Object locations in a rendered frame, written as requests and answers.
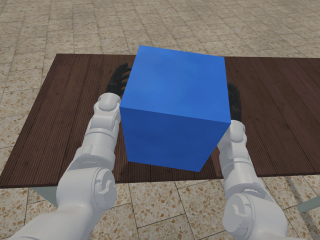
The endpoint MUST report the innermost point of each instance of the right robot upper arm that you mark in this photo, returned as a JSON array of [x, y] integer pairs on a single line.
[[247, 217]]

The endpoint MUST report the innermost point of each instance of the robot left forearm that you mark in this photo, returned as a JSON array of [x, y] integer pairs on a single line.
[[101, 135]]

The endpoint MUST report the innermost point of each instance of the robot right hand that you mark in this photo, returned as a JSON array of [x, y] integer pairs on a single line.
[[234, 102]]

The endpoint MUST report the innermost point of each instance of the carton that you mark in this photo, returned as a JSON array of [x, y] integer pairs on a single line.
[[175, 108]]

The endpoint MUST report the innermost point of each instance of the left robot upper arm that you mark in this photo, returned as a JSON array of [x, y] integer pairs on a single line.
[[83, 196]]

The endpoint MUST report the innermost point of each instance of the table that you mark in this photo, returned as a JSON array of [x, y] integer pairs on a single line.
[[280, 109]]

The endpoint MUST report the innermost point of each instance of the robot right forearm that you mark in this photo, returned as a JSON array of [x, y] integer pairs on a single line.
[[236, 165]]

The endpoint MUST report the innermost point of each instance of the robot left hand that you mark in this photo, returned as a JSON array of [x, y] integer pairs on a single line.
[[116, 82]]

